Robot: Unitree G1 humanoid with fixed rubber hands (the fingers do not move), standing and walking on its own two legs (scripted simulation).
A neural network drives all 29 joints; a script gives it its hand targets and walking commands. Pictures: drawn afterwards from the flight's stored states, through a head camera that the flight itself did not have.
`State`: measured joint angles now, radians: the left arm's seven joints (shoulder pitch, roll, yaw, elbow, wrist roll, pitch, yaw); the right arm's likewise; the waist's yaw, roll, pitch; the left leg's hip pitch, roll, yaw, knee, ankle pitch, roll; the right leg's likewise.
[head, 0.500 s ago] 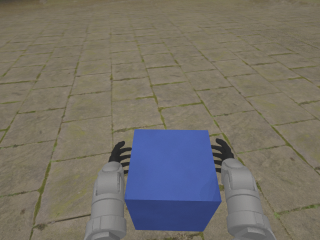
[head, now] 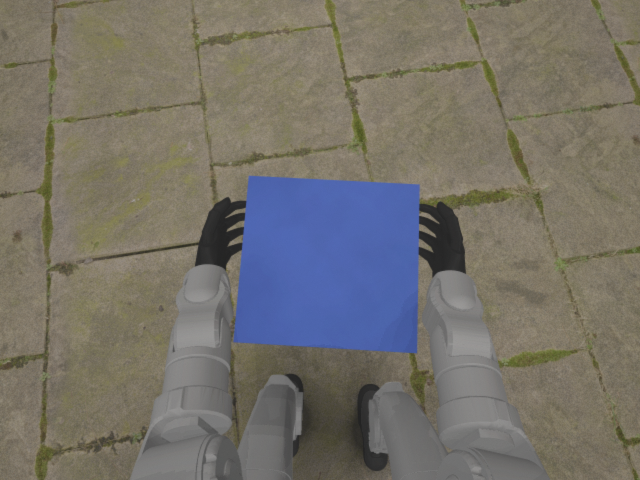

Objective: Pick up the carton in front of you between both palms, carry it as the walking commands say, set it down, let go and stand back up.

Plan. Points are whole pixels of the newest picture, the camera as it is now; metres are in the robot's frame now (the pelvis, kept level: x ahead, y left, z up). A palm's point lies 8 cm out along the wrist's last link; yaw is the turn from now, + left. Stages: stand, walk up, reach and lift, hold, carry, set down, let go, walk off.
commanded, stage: set down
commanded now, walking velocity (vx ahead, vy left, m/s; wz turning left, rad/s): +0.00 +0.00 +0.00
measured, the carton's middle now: (328, 271) +0.38 +0.02 -0.16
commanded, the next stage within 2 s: none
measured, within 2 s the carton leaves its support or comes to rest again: rests again in 1.76 s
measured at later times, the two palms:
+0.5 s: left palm (227, 252) +0.42 +0.19 -0.22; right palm (403, 262) +0.41 -0.10 -0.21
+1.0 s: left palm (237, 256) +0.46 +0.21 -0.38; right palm (378, 267) +0.44 -0.09 -0.37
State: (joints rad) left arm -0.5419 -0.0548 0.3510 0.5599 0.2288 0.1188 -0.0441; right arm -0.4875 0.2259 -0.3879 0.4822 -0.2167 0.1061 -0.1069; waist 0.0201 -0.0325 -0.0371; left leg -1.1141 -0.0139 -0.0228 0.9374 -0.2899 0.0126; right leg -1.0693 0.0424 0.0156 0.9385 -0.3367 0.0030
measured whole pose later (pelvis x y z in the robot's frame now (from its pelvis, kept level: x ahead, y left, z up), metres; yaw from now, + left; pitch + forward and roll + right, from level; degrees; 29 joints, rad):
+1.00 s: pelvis -0.05 +0.01 -0.25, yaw -3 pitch +44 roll -5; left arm -1.20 0.21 0.29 0.87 0.16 0.23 -0.03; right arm -1.05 0.11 -0.50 0.66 -0.10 0.19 -0.22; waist 0.04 -0.07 0.01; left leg -2.18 -0.03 -0.04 1.91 -0.49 0.02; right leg -2.11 0.11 0.00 1.90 -0.57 0.06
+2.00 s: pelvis -0.06 +0.00 -0.33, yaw -4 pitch +36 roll -3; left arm -1.45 0.36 0.22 1.12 0.10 0.21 -0.08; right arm -1.34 -0.06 -0.43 0.96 -0.03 0.17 -0.18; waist 0.05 -0.10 0.29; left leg -2.30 0.01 -0.02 2.19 -0.52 0.04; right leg -2.24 0.17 0.00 2.19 -0.59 0.08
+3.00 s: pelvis -0.06 +0.01 -0.27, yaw -3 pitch +39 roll -5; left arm -1.32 0.50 0.12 1.05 -0.11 0.13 -0.07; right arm -1.17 -0.08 -0.27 0.79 0.08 0.16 -0.24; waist 0.02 -0.05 0.18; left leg -2.16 -0.03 -0.04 1.99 -0.51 0.03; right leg -2.07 0.12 0.00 1.98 -0.59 0.07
